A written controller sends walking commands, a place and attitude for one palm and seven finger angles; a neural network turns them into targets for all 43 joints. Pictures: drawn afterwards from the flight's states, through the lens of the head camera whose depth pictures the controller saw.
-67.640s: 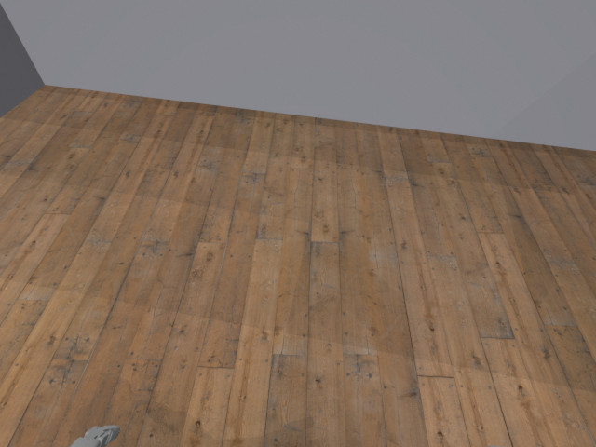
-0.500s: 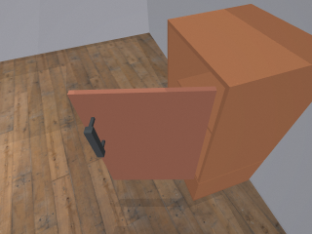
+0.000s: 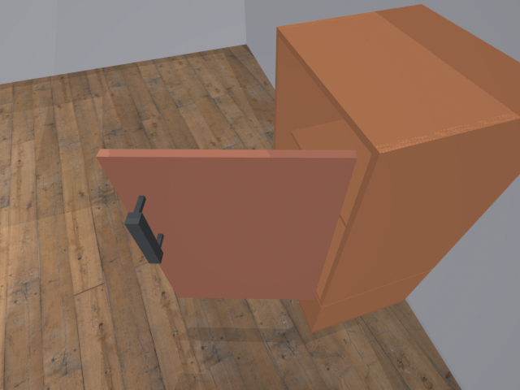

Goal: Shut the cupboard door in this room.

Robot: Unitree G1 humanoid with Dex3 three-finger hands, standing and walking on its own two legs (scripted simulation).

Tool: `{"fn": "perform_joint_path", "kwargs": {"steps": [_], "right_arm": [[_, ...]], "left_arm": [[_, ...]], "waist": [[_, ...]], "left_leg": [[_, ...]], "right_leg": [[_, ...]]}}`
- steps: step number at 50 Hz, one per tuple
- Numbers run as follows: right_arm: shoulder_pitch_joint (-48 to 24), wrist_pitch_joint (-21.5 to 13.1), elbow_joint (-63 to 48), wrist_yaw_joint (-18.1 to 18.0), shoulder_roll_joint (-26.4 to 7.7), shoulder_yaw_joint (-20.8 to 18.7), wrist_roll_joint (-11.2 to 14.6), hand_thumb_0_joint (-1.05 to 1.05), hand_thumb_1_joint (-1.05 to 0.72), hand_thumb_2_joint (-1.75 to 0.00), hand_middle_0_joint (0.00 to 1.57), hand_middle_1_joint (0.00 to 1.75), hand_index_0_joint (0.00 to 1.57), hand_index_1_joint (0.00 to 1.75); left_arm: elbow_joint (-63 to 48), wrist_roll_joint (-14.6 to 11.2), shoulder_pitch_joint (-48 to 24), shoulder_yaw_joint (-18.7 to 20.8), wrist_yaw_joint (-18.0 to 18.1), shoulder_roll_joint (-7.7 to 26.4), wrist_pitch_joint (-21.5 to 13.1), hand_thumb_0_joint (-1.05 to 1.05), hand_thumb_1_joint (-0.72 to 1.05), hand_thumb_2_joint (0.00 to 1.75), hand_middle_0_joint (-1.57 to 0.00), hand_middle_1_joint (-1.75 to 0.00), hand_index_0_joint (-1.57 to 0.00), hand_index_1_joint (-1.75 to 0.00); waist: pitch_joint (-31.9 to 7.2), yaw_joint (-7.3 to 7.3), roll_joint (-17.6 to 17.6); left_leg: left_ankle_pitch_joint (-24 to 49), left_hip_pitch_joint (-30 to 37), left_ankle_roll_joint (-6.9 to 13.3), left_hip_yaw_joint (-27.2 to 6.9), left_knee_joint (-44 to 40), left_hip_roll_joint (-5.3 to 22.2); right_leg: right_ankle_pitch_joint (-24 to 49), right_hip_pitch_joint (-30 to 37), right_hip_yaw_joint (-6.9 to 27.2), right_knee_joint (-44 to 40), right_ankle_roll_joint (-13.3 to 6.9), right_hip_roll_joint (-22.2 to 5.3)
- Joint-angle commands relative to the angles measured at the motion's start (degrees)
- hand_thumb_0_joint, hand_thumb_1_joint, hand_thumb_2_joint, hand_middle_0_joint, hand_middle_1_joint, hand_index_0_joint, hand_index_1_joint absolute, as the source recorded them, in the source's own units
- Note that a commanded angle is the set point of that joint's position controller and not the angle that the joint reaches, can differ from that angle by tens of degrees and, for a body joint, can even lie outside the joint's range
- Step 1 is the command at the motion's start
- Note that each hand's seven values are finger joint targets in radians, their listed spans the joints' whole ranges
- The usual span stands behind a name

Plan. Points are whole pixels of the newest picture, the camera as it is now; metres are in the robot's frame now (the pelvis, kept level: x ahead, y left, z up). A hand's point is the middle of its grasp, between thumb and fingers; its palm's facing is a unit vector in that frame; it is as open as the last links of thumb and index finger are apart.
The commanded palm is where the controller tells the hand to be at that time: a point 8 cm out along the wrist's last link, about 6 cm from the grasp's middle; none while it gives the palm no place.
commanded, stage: look again from close up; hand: left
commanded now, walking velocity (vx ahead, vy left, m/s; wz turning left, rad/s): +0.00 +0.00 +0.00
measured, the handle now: (148, 230) +0.39 +0.24 -0.04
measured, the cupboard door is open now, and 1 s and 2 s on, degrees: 71 71 71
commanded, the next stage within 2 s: shuffle to correct the standing spot in 0.60 s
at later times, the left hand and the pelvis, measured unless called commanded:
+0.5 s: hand out of the picture +0.01 +0.18 -0.17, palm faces +0.01 -0.98 -0.20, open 7.3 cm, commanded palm none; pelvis +0.00 +0.01 +0.00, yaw +0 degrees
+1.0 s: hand out of the picture +0.02 +0.20 -0.18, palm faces +0.01 -0.97 -0.23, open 7.3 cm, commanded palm none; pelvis -0.02 +0.02 -0.01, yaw -1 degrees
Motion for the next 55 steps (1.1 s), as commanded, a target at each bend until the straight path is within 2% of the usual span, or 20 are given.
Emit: {"fn": "perform_joint_path", "kwargs": {"steps": [1, 4, 7, 13, 17, 19, 22, 28, 31, 33, 35, 38, 40, 42, 45, 47, 50, 53, 55], "right_arm": [[4.7, -0.6, -0.8, -0.4, -5.1, -0.7, -0.2, 0.0, -0.9, -0.9, 0.2, 0.3, 0.2, 0.3], [4.3, -0.5, -0.7, -0.5, -5.0, -0.7, -0.2, 0.0, -0.9, -0.9, 0.2, 0.3, 0.2, 0.3], [4.5, -0.7, -0.5, -0.5, -4.9, -0.6, -0.1, 0.0, -0.9, -0.9, 0.2, 0.3, 0.2, 0.3], [4.7, -0.7, -0.2, -0.6, -4.3, -0.6, -0.1, 0.0, -0.9, -0.9, 0.2, 0.3, 0.2, 0.3], [5.1, -0.8, 0.0, -0.6, -4.4, -0.6, -0.1, 0.0, -0.9, -0.9, 0.2, 0.3, 0.2, 0.3], [5.1, -0.9, 0.0, -0.7, -4.2, -0.6, -0.1, 0.0, -0.9, -0.9, 0.2, 0.3, 0.2, 0.3], [5.4, -1.0, 0.1, -0.7, -4.1, -0.6, -0.1, 0.0, -0.9, -0.9, 0.2, 0.3, 0.2, 0.3], [5.7, -0.9, 0.3, -0.8, -3.5, -0.6, -0.1, 0.0, -0.9, -0.9, 0.2, 0.3, 0.2, 0.3], [5.8, -0.9, 0.3, -0.8, -3.5, -0.6, -0.1, 0.0, -0.9, -0.9, 0.2, 0.3, 0.2, 0.3], [5.9, -0.9, 0.4, -0.8, -3.3, -0.6, -0.1, 0.0, -0.9, -0.9, 0.2, 0.3, 0.2, 0.3], [6.0, -1.0, 0.4, -0.8, -3.5, -0.6, -0.1, 0.0, -0.9, -0.9, 0.2, 0.3, 0.2, 0.3], [5.4, -0.9, -0.5, -1.0, -3.3, -1.1, 0.2, 0.0, -0.9, -0.9, 0.2, 0.3, 0.2, 0.3], [5.1, -0.6, -1.2, -1.1, -3.9, -1.5, 0.2, 0.0, -0.9, -0.9, 0.2, 0.3, 0.2, 0.3], [4.7, -0.1, -2.4, -1.2, -4.4, -2.2, 0.1, 0.0, -0.9, -0.9, 0.2, 0.3, 0.2, 0.3], [3.7, 0.9, -4.2, -1.1, -5.4, -3.0, -0.1, 0.0, -0.9, -0.9, 0.2, 0.3, 0.2, 0.3], [2.8, 1.5, -5.5, -1.0, -5.8, -3.5, -0.2, 0.0, -0.9, -0.9, 0.2, 0.3, 0.2, 0.3], [1.6, 2.1, -7.3, -0.6, -6.0, -3.9, -0.3, 0.0, -0.9, -0.9, 0.2, 0.3, 0.2, 0.3], [2.4, 1.7, -7.4, -0.2, -4.3, -3.4, -0.4, 0.0, -0.9, -0.9, 0.2, 0.3, 0.2, 0.3], [2.6, 1.2, -7.1, 0.3, -4.6, -3.0, -0.7, 0.0, -0.9, -0.9, 0.2, 0.3, 0.2, 0.3]], "left_arm": [[-1.7, -0.3, 2.9, 1.1, 0.4, 6.7, -1.1, 0.0, 0.9, 0.9, -0.2, -0.3, -0.2, -0.3], [-1.3, -0.3, 3.2, 0.9, 0.4, 6.2, -0.9, 0.0, 0.9, 0.9, -0.2, -0.3, -0.2, -0.3], [-1.1, -0.3, 3.7, 0.9, 0.4, 6.2, -1.0, 0.0, 0.9, 0.9, -0.2, -0.3, -0.2, -0.3], [-0.9, -0.2, 4.3, 0.9, 0.3, 5.7, -0.8, 0.0, 0.9, 0.9, -0.2, -0.3, -0.2, -0.3], [-0.7, -0.2, 4.6, 0.9, 0.4, 5.4, -0.9, 0.0, 0.9, 0.9, -0.2, -0.3, -0.2, -0.3], [-0.8, -0.2, 4.5, 0.9, 0.4, 5.1, -0.7, 0.0, 0.9, 0.9, -0.2, -0.3, -0.2, -0.3], [-0.7, -0.2, 4.8, 0.9, 0.4, 5.1, -0.7, 0.0, 0.9, 0.9, -0.2, -0.3, -0.2, -0.3], [-0.7, -0.2, 5.0, 0.9, 0.5, 4.6, -0.5, 0.0, 0.9, 0.9, -0.2, -0.3, -0.2, -0.3], [-0.7, -0.2, 5.1, 0.9, 0.5, 4.6, -0.5, 0.0, 0.9, 0.9, -0.2, -0.3, -0.2, -0.3], [-0.8, -0.2, 5.2, 0.9, 0.4, 4.3, -0.4, 0.0, 0.9, 0.9, -0.2, -0.3, -0.2, -0.3], [-0.8, -0.2, 5.2, 0.9, 0.5, 4.4, -0.5, 0.0, 0.9, 0.9, -0.2, -0.3, -0.2, -0.3], [-1.8, -0.2, 4.7, 1.3, 0.8, 5.2, -0.4, 0.0, 0.9, 0.9, -0.2, -0.3, -0.2, -0.3], [-2.4, -0.1, 4.8, 1.8, 1.0, 5.8, -0.1, 0.0, 0.9, 0.9, -0.2, -0.3, -0.2, -0.3], [-3.2, 0.0, 4.4, 2.5, 1.1, 6.5, 0.2, 0.0, 0.9, 0.9, -0.2, -0.3, -0.2, -0.3], [-4.7, 0.2, 3.5, 3.0, 1.1, 7.0, 0.9, 0.0, 0.9, 0.9, -0.2, -0.3, -0.2, -0.3], [-5.8, 0.4, 3.0, 3.4, 1.0, 7.5, 1.3, 0.0, 0.9, 0.9, -0.2, -0.3, -0.2, -0.3], [-7.4, 0.6, 2.2, 3.7, 0.9, 7.6, 1.9, 0.0, 0.9, 0.9, -0.2, -0.3, -0.2, -0.3], [-8.3, 0.7, 1.1, 3.0, 0.7, 6.8, 1.9, 0.0, 0.9, 0.9, -0.2, -0.3, -0.2, -0.3], [-8.7, 0.8, 0.4, 2.7, 0.5, 6.7, 1.9, 0.0, 0.9, 0.9, -0.2, -0.3, -0.2, -0.3]], "waist": [[-2.8, -0.34, -2.3], [-1.0, -0.3, -1.9], [-2.0, -0.24, -1.6], [-0.8, -0.02, -1.6], [-1.5, -0.11, -1.9], [-0.1, 0.08, -1.1], [-1.1, 0.11, -1.0], [0.4, 0.23, -1.3], [-0.1, 0.26, -1.9], [0.4, 0.31, -0.9], [0.0, 0.27, -1.5], [-0.5, 0.35, -0.7], [-2.6, 0.49, -0.3], [-4.0, 0.48, -0.4], [-3.7, 0.3, -1.4], [-4.0, 0.34, -1.7], [-3.5, 0.37, -3.1], [-3.4, -0.22, -4.9], [-0.2, -0.09, -4.3]], "left_leg": [[9.0, -2.0, 1.7, -2.8, -3.4, 4.2], [7.6, -2.4, 1.7, -2.9, -3.7, 4.2], [8.7, -1.9, 1.8, -3.1, -3.8, 4.3], [7.3, -2.6, 2.0, -3.3, -4.5, 4.4], [9.3, -2.2, 2.0, -3.4, -4.1, 4.6], [8.9, -3.2, 2.1, -3.6, -4.5, 4.6], [9.7, -2.6, 2.2, -3.7, -4.5, 4.6], [8.9, -3.3, 2.4, -3.9, -4.9, 4.7], [8.8, -3.2, 2.4, -3.8, -4.6, 4.6], [8.2, -3.4, 2.5, -4.0, -5.0, 4.6], [9.2, -3.2, 2.6, -3.9, -4.7, 4.7], [15.7, -2.9, 2.5, -3.9, -3.8, 4.8], [20.2, -1.7, 2.4, -3.5, -1.5, 4.9], [22.2, -1.3, 2.4, -3.2, 0.6, 5.1], [20.8, -2.8, 2.6, -3.3, 2.7, 5.4], [18.1, -4.1, 2.8, -3.4, 4.2, 5.3], [9.5, -7.1, 3.2, -4.2, 5.5, 4.6], [-4.2, -8.1, 3.4, -4.9, 2.2, 3.2], [-11.9, -10.9, 3.7, -6.3, -1.9, 3.1]], "right_leg": [[13.5, 3.9, 6.4, -4.2, -1.8, -6.9], [10.8, 2.5, 6.4, -4.8, -1.7, -6.5], [11.4, 3.2, 6.2, -4.5, -1.7, -6.5], [8.7, 3.0, 5.8, -5.0, -1.5, -6.1], [11.2, 3.3, 5.7, -4.2, -1.5, -6.3], [10.1, 3.0, 5.3, -4.1, -1.4, -6.1], [10.7, 3.4, 5.4, -3.8, -1.4, -6.2], [9.5, 3.1, 5.0, -3.9, -1.3, -5.9], [9.6, 3.0, 5.2, -3.8, -1.3, -6.2], [8.2, 2.8, 5.0, -3.9, -1.2, -5.9], [9.4, 2.9, 5.1, -3.6, -1.2, -6.1], [16.3, 2.8, 5.7, -1.7, -1.4, -6.9], [20.2, 2.9, 6.0, 0.4, -1.5, -7.6], [21.9, 2.6, 6.1, 2.3, -1.8, -8.0], [20.6, 0.4, 6.4, 4.5, -2.1, -8.0], [18.9, -0.8, 6.8, 5.4, -2.3, -8.0], [11.7, -3.4, 8.1, 4.6, -2.9, -8.3], [-5.2, -5.3, 9.4, -0.9, -2.4, -7.3], [-16.1, -6.7, 8.9, -3.7, -1.2, -5.7]]}}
